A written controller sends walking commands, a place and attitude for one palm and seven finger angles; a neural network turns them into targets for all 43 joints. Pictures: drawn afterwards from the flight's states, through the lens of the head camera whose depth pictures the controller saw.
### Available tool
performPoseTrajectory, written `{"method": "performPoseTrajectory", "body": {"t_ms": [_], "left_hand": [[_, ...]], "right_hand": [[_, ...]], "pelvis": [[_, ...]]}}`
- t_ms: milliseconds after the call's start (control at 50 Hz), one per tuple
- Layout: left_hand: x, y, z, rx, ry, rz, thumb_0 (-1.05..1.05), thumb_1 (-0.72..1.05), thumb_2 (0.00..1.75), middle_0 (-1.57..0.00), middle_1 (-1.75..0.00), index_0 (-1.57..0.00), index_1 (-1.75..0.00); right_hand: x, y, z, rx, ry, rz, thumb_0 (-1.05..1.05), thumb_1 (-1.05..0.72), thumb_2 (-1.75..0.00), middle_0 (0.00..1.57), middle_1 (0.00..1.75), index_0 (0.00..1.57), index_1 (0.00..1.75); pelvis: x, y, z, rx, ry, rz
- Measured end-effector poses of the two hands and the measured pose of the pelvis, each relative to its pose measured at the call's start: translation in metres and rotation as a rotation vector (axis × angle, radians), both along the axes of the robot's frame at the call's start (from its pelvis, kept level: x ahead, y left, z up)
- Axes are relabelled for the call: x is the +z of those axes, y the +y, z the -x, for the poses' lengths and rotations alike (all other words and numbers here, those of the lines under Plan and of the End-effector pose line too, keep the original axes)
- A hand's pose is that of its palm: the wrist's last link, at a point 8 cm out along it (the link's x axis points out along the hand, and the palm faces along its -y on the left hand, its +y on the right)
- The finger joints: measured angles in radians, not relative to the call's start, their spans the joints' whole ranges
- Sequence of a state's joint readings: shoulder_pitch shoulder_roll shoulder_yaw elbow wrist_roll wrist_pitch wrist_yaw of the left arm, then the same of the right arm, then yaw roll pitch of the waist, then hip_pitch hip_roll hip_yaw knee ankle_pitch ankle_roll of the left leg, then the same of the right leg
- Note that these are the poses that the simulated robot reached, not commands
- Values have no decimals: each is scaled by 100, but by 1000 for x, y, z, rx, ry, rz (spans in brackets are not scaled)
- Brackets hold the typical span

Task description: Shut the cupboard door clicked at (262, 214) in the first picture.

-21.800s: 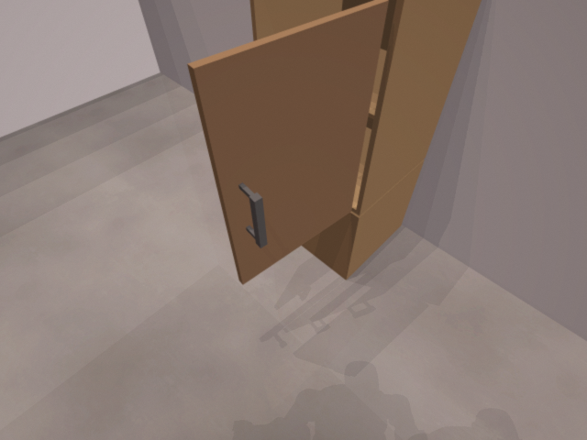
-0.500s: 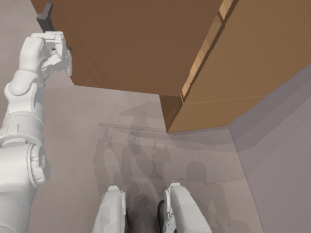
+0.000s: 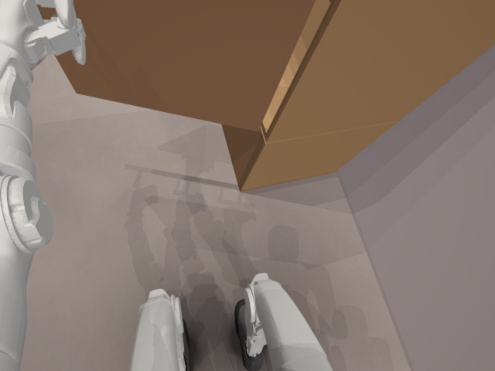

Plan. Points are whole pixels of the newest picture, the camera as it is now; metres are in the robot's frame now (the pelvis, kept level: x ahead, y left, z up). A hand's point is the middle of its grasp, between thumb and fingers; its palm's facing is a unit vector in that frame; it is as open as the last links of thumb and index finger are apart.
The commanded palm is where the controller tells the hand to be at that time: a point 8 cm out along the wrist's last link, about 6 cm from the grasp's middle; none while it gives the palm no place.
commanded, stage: push the door shut along its arc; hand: left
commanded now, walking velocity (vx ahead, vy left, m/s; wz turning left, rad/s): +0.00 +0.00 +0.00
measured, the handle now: out of the picture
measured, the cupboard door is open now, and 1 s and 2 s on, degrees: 67 63 63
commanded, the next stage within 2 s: pull the fist back off the door in 0.14 s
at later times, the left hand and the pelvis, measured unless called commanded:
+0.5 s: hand (101, 27) +0.61 +0.14 +0.05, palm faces +0.07 -0.99 -0.07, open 3.0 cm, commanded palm +0.58 +0.16 +0.08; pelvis +0.01 -0.01 +0.00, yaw -1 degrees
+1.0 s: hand (97, 80) +0.51 +0.14 +0.07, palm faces +0.04 -1.00 -0.03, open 3.1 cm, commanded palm +0.49 +0.18 +0.08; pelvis +0.03 -0.02 +0.04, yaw +2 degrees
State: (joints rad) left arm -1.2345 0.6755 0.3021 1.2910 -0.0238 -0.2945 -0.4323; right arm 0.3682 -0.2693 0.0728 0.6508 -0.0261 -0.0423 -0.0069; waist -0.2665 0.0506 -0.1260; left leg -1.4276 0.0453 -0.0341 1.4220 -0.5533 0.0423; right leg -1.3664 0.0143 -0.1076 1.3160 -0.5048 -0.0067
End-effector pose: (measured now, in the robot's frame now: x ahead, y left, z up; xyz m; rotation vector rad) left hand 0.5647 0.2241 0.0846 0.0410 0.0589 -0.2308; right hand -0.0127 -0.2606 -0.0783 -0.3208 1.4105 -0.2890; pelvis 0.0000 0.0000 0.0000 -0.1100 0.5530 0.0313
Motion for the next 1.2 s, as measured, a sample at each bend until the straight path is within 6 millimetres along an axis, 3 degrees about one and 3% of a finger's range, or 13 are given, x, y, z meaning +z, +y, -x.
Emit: {"method": "performPoseTrajectory", "body": {"t_ms": [120, 260, 320, 380, 460, 560, 740, 880, 1000, 1100, 1200], "left_hand": [[1, -6, -13, -35, 9, -10, 2, 90, 90, -130, -150, -130, -150], [0, -35, -36, -95, 21, 10, 2, 90, 90, -130, -150, -130, -150], [-4, -38, -45, 51, 8, 126, 2, 86, 89, -130, -150, -130, -150], [-14, -34, -44, 242, 0, 108, 0, 80, 88, -130, -150, -130, -150], [-24, -29, -31, 318, -8, -31, 0, 82, 88, -129, -150, -129, -150], [-18, -31, -13, 271, 5, -10, 1, 86, 89, -129, -150, -129, -150], [6, -33, 14, 271, -14, 7, 2, 89, 90, -130, -150, -130, -150], [-4, -31, 50, 262, -24, 8, 1, 90, 90, -130, -150, -130, -150], [-11, -29, 77, 267, -52, 7, 2, 90, 90, -130, -150, -130, -150], [-7, -32, 89, 251, -72, 2, 2, 90, 90, -130, -150, -130, -150], [-3, -35, 88, 254, -55, 3, 2, 90, 90, -130, -150, -130, -150]], "right_hand": [[-3, 2, 9, -15, 34, 3, 1, -91, -90, 20, 30, 20, 30], [-2, 1, 15, -36, 41, 27, 1, -91, -90, 20, 30, 20, 30], [-2, 3, 18, -29, 46, 15, 1, -91, -90, 20, 30, 20, 30], [-4, 11, 21, -22, 63, -42, 1, -91, -90, 20, 30, 20, 30], [-7, 22, 23, -52, 90, -127, 1, -91, -90, 20, 30, 20, 30], [-1, 25, 17, -69, 105, -170, 1, -91, -90, 20, 30, 20, 30], [17, -4, -25, -2, 7, -127, 1, -91, -90, 20, 30, 20, 30], [21, -24, -62, 41, -73, -92, 1, -91, -90, 20, 30, 20, 30], [15, -25, -89, 75, -127, -88, 1, -91, -90, 20, 30, 20, 30], [9, -18, -102, 92, -164, -104, 1, -91, -90, 20, 30, 20, 30], [5, -9, -104, 100, -188, -120, 1, -91, -90, 20, 30, 20, 30]], "pelvis": [[-4, -1, -2, -2, 19, 4], [-9, -2, -4, -10, 43, 9], [-11, -3, -5, -21, 55, 9], [-10, -4, -7, -32, 58, 2], [-3, -6, -10, -37, 49, -14], [13, -10, -17, -27, 21, -27], [33, -16, -30, -9, -39, -42], [37, -18, -32, -6, -77, -57], [36, -18, -28, 3, -98, -64], [36, -17, -24, 11, -112, -66], [35, -16, -19, 14, -120, -67]]}}
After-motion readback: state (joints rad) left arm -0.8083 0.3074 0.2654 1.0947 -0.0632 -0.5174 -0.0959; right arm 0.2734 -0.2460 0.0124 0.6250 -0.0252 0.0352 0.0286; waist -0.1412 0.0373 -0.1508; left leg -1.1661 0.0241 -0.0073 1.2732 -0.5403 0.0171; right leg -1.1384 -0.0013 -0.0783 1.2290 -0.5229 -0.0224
